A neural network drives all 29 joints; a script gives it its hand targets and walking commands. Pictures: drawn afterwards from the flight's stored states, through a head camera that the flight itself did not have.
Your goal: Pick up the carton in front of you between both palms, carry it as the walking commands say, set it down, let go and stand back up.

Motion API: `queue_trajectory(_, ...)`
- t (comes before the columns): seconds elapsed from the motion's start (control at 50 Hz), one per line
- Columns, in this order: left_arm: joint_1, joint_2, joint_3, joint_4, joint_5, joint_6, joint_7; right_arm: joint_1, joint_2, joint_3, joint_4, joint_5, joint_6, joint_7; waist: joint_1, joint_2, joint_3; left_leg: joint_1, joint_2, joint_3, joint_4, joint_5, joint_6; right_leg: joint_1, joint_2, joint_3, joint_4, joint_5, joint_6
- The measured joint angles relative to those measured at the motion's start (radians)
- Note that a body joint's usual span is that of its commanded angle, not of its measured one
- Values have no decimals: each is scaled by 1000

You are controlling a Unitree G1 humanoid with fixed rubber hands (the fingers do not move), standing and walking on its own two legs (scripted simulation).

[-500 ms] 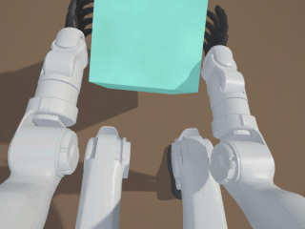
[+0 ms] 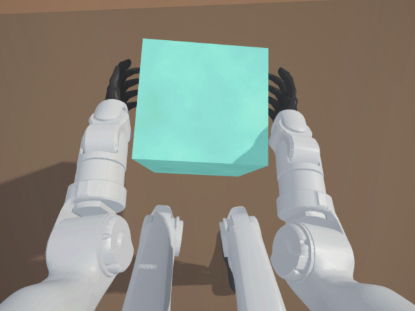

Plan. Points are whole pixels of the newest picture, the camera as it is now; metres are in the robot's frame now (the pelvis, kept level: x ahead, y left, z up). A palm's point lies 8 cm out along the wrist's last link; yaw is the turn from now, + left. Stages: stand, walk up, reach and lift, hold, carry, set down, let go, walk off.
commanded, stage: reach and lift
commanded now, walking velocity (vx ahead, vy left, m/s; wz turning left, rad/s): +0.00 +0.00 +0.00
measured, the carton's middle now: (200, 122) +0.48 +0.01 -0.13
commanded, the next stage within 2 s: none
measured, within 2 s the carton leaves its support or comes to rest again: neither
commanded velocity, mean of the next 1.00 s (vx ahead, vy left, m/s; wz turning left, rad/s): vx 0.00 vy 0.00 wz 0.00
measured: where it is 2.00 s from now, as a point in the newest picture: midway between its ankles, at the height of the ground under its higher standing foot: (196, 270)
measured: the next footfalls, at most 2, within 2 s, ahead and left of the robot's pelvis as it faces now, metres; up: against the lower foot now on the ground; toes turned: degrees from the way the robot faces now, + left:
none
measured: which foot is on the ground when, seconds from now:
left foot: down 0.00-1.00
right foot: down 0.00-1.00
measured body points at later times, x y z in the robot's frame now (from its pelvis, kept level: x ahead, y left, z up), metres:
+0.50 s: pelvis +0.05 +0.00 +0.14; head +0.19 +0.01 +0.57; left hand +0.45 +0.16 +0.09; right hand +0.45 -0.14 +0.10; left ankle +0.11 +0.13 -0.48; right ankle +0.11 -0.13 -0.48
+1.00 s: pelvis +0.10 +0.00 +0.25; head +0.10 +0.00 +0.70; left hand +0.40 +0.15 +0.24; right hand +0.41 -0.15 +0.25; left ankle +0.11 +0.13 -0.48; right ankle +0.11 -0.13 -0.48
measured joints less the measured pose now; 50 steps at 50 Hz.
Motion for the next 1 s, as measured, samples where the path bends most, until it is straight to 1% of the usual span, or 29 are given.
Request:
queue_trajectory(0.1,89,-22,-24,-38,-23,3,11,84,11,35,-23,21,0,-2,0,3,-24,108,1,-5,-71,-8,3,108,-4,3,-71,-8,-7)
queue_trajectory(0.22,186,-48,-34,-47,-31,-7,17,175,24,60,-19,30,-10,-2,-1,6,-46,266,4,-10,-172,-12,10,265,-8,10,-173,-10,-15)
queue_trajectory(0.4,324,-88,-40,-50,-22,-36,18,304,47,82,-9,18,-38,10,-1,9,-56,527,8,-19,-363,10,18,524,-18,22,-362,13,-29)
queue_trajectory(0.66,528,-136,-72,-107,-17,-57,16,495,75,136,-48,6,-53,27,2,13,-25,937,23,-33,-677,78,29,931,-37,37,-672,82,-47)
queue_trajectory(0.84,663,-162,-104,-179,-15,-11,16,619,91,180,-106,-6,-6,35,4,16,12,1263,38,-41,-929,147,36,1254,-53,48,-922,152,-59)
queue_trajectory(1.0,759,-187,-140,-286,-3,92,19,701,84,236,-194,-12,101,49,3,22,50,1547,51,-48,-1134,213,41,1538,-68,52,-1127,219,-65)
